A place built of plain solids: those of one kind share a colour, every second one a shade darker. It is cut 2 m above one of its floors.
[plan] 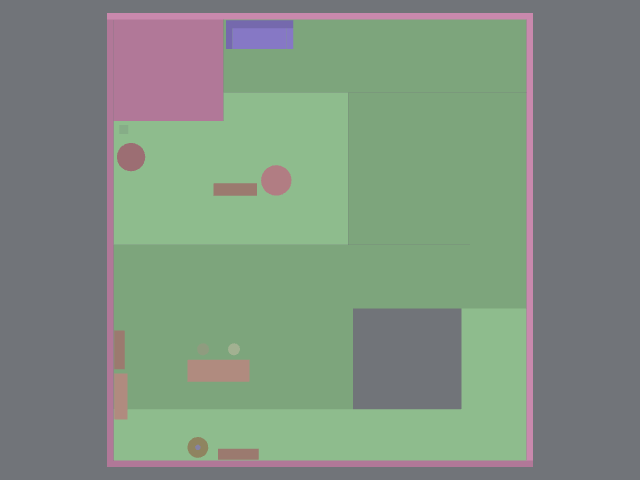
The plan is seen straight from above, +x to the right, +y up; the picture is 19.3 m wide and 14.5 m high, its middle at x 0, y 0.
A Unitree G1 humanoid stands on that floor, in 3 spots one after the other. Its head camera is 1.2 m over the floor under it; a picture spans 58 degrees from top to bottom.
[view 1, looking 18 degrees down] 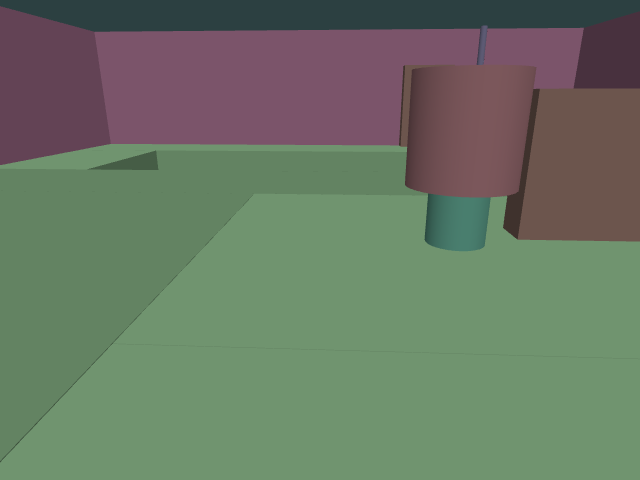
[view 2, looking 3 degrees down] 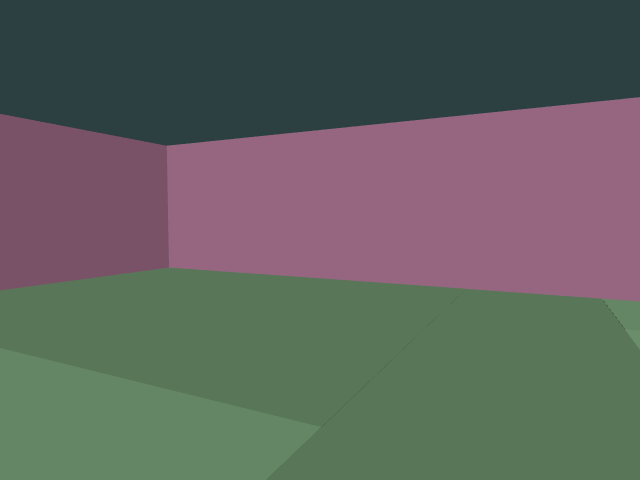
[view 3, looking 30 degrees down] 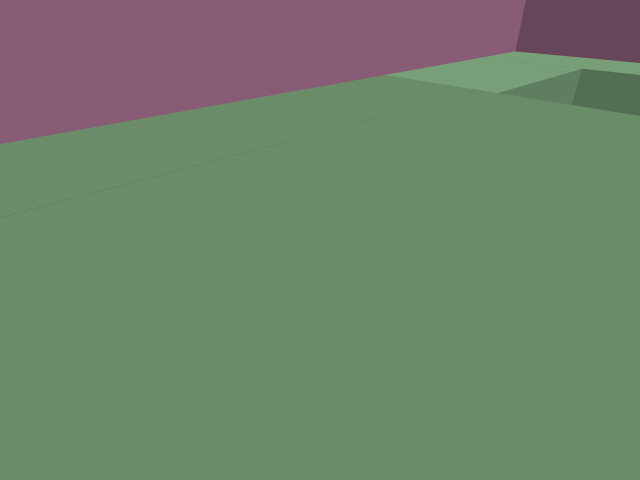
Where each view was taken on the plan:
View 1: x -0.32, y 5.50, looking -87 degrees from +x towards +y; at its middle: floor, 3.88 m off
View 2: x -1.31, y -1.24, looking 27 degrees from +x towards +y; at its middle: wall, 8.48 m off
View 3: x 1.49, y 3.79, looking -43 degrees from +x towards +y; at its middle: floor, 2.40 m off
